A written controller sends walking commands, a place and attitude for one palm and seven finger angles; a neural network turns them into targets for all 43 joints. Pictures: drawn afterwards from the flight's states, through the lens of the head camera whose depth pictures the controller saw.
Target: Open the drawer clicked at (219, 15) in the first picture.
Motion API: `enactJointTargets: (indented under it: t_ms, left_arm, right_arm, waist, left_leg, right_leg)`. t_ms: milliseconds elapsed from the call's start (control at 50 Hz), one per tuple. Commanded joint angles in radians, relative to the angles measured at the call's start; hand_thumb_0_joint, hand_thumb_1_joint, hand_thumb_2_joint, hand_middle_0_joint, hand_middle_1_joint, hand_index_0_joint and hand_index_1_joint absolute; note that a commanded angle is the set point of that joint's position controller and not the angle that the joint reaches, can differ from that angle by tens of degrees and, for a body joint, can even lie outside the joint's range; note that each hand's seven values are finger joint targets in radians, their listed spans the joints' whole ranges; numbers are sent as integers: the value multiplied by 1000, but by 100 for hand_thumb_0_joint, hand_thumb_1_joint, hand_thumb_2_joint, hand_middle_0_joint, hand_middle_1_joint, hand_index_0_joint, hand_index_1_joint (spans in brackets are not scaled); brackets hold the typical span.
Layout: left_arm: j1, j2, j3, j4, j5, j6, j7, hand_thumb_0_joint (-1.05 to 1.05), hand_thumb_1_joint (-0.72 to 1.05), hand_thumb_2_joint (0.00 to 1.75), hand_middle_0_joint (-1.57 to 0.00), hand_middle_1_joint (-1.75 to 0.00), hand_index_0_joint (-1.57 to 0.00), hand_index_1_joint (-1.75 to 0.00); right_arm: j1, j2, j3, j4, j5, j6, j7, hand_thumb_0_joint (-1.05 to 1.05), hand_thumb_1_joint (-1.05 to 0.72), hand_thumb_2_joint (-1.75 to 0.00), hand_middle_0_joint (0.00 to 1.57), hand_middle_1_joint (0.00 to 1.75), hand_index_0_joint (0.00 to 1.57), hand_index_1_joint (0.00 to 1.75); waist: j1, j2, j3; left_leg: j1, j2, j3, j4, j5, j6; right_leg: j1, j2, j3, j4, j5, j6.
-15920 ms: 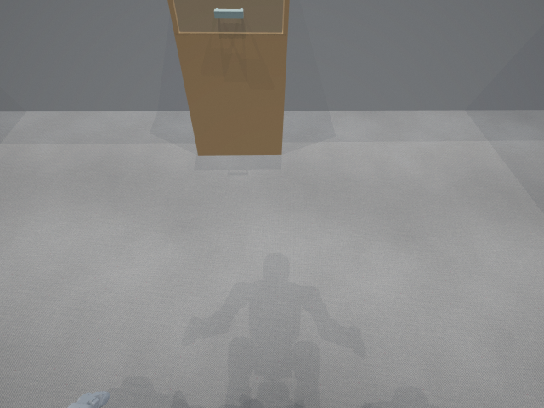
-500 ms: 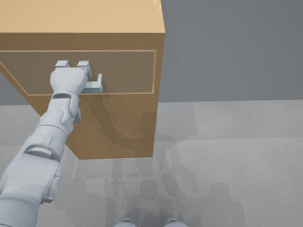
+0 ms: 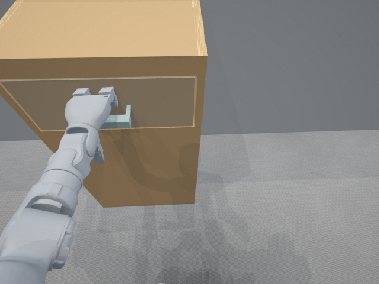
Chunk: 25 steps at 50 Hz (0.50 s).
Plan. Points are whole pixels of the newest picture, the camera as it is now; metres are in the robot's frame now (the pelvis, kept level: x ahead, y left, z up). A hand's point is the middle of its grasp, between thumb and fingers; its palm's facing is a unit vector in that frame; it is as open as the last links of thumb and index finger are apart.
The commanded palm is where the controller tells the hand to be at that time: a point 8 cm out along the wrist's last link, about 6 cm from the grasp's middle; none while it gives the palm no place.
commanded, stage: lift the fingers back up to retry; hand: left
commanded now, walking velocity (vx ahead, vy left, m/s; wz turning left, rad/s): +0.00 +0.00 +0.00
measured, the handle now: (108, 115) +0.51 +0.20 +0.03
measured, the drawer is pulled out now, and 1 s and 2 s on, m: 0.00 0.00 0.00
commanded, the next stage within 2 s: re-aim the fingers above the handle in 0.40 s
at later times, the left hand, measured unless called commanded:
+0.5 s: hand (95, 120) +0.45 +0.20 +0.08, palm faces -0.05 -0.05 -1.00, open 13.8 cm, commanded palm +0.43 +0.21 +0.15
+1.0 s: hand (92, 117) +0.45 +0.20 +0.08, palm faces -0.02 -0.04 -1.00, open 13.8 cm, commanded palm +0.43 +0.21 +0.15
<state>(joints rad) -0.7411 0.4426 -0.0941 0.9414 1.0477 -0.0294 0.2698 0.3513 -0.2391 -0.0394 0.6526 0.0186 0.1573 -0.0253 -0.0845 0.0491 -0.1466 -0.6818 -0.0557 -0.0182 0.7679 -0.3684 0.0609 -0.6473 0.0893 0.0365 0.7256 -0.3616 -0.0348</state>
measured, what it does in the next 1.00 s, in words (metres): stands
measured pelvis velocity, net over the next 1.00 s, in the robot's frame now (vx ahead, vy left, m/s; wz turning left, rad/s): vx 0.01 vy -0.02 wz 0.01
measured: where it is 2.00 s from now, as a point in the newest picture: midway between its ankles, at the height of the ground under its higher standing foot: outside the picture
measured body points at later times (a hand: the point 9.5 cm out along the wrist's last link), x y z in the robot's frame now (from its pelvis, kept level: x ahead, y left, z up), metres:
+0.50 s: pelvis +0.02 -0.01 +0.01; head +0.06 -0.03 +0.46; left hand +0.44 +0.20 +0.14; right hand +0.13 -0.27 -0.11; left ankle -0.01 +0.08 -0.71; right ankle -0.02 -0.10 -0.71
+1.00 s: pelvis +0.01 -0.02 +0.01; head +0.06 -0.03 +0.46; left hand +0.45 +0.20 +0.14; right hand +0.09 -0.28 -0.12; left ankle -0.01 +0.08 -0.71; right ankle -0.02 -0.10 -0.71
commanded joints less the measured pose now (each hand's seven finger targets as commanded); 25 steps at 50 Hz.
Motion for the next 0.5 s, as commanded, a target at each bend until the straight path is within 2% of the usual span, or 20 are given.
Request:
enactJointTargets:
  t_ms: [0,40,60,80,120,140,160,180,220,240,260,280,300,360,380,440,460,480]
  left_arm:
    - [-459,250,93,-289,-2,-16,52,0,-50,30,-30,-120,-30,-120]
    - [-450,252,98,-319,-10,-13,49,0,-50,30,-30,-120,-30,-120]
    - [-458,260,102,-355,-13,-14,45,0,-50,30,-30,-120,-30,-120]
    - [-434,231,82,-355,-18,-5,40,0,-50,30,-30,-120,-30,-120]
    - [-418,249,95,-372,-20,11,28,0,-50,30,-30,-120,-30,-120]
    - [-412,212,61,-377,-26,22,17,0,-50,30,-30,-120,-30,-120]
    - [-408,205,54,-372,-31,31,3,0,-50,30,-30,-120,-30,-120]
    - [-411,190,39,-372,-37,40,-9,0,-50,30,-30,-120,-30,-120]
    - [-361,200,48,-350,-38,57,-37,0,-50,30,-30,-120,-30,-120]
    - [-332,174,28,-353,-48,62,-54,0,-50,30,-30,-120,-30,-120]
    - [-316,177,29,-341,-47,62,-72,0,-50,30,-30,-120,-30,-120]
    - [-312,156,8,-324,-48,63,-87,0,-50,30,-30,-120,-30,-120]
    - [-311,173,19,-314,-45,60,-97,0,-50,30,-30,-120,-30,-120]
    - [-324,199,32,-391,-42,19,-115,0,-50,30,-30,-120,-30,-120]
    - [-332,194,30,-399,-42,6,-113,0,-50,30,-30,-120,-30,-120]
    - [-336,246,80,-387,-37,-18,-90,0,-50,30,-30,-120,-30,-120]
    - [-374,269,93,-406,-34,-28,-80,0,-50,30,-30,-120,-30,-120]
    - [-390,251,77,-415,-32,-31,-67,0,-50,30,-30,-120,-30,-120]
  right_arm:
    - [44,-151,-59,-85,-6,-21,-10,0,-90,-90,20,30,20,30]
    - [30,-152,-61,-85,-4,-18,-6,0,-90,-90,20,30,20,30]
    - [23,-153,-61,-88,-5,-18,-6,0,-90,-90,20,30,20,30]
    - [18,-147,-63,-91,-1,-17,-2,0,-90,-90,20,30,20,30]
    - [5,-150,-62,-87,1,-12,1,0,-90,-90,20,30,20,30]
    - [-7,-147,-62,-91,3,-9,3,0,-90,-90,20,30,20,30]
    - [-12,-148,-60,-91,6,-6,4,0,-90,-90,20,30,20,30]
    - [-17,-148,-59,-89,8,-4,5,0,-90,-90,20,30,20,30]
    - [-27,-151,-58,-92,8,4,3,0,-90,-90,20,30,20,30]
    - [-36,-150,-54,-100,8,7,4,0,-90,-90,20,30,20,30]
    - [-43,-152,-52,-104,10,13,3,0,-90,-90,20,30,20,30]
    - [-49,-150,-47,-106,11,17,1,0,-90,-90,20,30,20,30]
    - [-53,-152,-45,-105,13,22,-2,0,-90,-90,20,30,20,30]
    - [-74,-148,-44,-131,9,26,-10,0,-90,-90,20,30,20,30]
    - [-78,-141,-43,-131,9,25,-12,0,-90,-90,20,30,20,30]
    - [-83,-140,-42,-128,6,22,-19,0,-90,-90,20,30,20,30]
    - [-80,-141,-42,-125,4,21,-20,0,-90,-90,20,30,20,30]
    - [-82,-136,-44,-123,5,17,-18,0,-90,-90,20,30,20,30]
  waist:
    - [16,50,-416]
    - [18,26,-409]
    - [23,41,-439]
    - [25,48,-428]
    - [31,45,-408]
    - [26,40,-395]
    - [25,28,-384]
    - [22,22,-366]
    - [33,-21,-350]
    - [37,-36,-339]
    - [38,-49,-332]
    - [36,-54,-301]
    - [35,-79,-270]
    - [51,-52,-309]
    - [51,-33,-310]
    - [54,-54,-299]
    - [53,-29,-311]
    - [49,-24,-321]
  left_leg:
    - [383,41,-19,-72,508,-20]
    - [391,42,-15,-79,529,-19]
    - [412,43,-18,-80,578,-21]
    - [427,43,-18,-83,595,-23]
    - [438,45,-17,-92,621,-25]
    - [446,44,-19,-97,622,-26]
    - [446,45,-21,-105,630,-28]
    - [453,46,-20,-112,616,-25]
    - [442,41,-13,-120,612,-19]
    - [429,37,-6,-126,599,-15]
    - [418,35,-3,-131,591,-15]
    - [399,30,1,-136,560,-12]
    - [381,30,5,-141,527,-10]
    - [382,21,9,-146,510,-9]
    - [388,19,11,-144,499,-7]
    - [361,14,16,-141,469,-6]
    - [358,14,13,-140,472,-9]
    - [367,14,11,-138,468,-9]
  right_leg:
    - [155,-18,-32,-78,335,-18]
    - [179,-20,-30,-88,357,-16]
    - [202,-22,-28,-86,385,-17]
    - [199,-22,-31,-90,388,-15]
    - [212,-23,-31,-98,405,-15]
    - [212,-24,-32,-106,402,-14]
    - [223,-26,-32,-113,400,-16]
    - [220,-26,-34,-118,397,-14]
    - [251,-30,-29,-127,421,-13]
    - [270,-33,-28,-134,438,-11]
    - [290,-38,-22,-139,443,-13]
    - [285,-40,-23,-140,444,-12]
    - [285,-42,-21,-145,443,-12]
    - [324,-50,-8,-143,449,-16]
    - [314,-50,-7,-142,442,-15]
    - [314,-49,-1,-138,441,-13]
    - [315,-51,-1,-134,434,-17]
    - [304,-49,-2,-131,428,-15]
